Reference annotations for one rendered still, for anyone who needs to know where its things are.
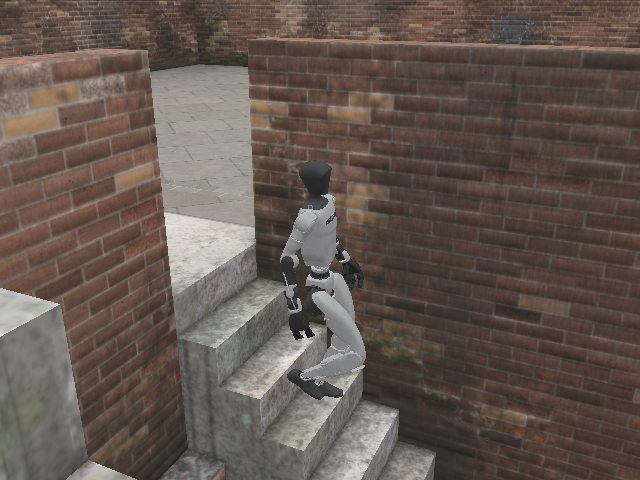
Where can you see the right robot hand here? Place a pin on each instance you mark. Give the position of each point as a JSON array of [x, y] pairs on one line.
[[299, 322]]

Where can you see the left robot forearm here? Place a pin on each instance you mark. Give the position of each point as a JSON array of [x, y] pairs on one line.
[[340, 253]]

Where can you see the right robot forearm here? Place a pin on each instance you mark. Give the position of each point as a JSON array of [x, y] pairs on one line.
[[287, 267]]

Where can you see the robot left upper arm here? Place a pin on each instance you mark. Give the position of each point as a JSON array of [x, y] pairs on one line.
[[330, 197]]

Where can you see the right robot thigh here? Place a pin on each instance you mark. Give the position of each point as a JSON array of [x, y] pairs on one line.
[[337, 320]]

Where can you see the left robot foot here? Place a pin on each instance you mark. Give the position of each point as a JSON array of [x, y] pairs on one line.
[[330, 390]]

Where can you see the robot right upper arm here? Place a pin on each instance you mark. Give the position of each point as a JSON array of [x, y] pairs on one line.
[[303, 226]]

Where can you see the left robot hand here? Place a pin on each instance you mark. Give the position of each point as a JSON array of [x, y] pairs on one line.
[[349, 268]]

